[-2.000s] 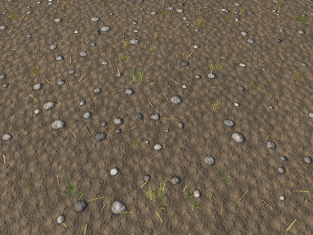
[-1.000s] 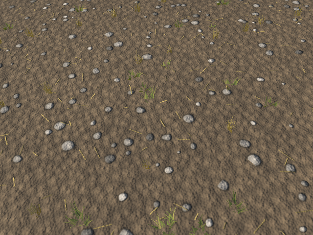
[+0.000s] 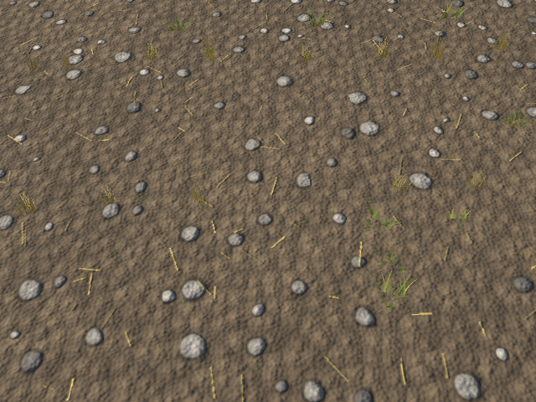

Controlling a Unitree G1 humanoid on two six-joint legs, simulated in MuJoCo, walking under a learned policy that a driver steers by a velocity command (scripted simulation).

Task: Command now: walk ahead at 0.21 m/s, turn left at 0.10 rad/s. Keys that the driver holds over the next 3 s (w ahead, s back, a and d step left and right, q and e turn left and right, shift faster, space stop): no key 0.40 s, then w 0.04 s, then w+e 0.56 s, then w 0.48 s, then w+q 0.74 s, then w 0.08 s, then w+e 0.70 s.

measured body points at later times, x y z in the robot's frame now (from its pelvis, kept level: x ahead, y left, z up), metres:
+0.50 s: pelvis +0.11 +0.03 -0.02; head +0.12 +0.04 +0.43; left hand +0.17 +0.30 -0.16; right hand +0.26 -0.22 -0.12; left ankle +0.15 +0.14 -0.74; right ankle +0.03 -0.09 -0.74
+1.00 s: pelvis +0.22 -0.06 +0.01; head +0.22 -0.10 +0.46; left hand +0.26 +0.20 -0.11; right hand +0.35 -0.36 -0.09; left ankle +0.37 +0.09 -0.68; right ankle +0.14 -0.12 -0.74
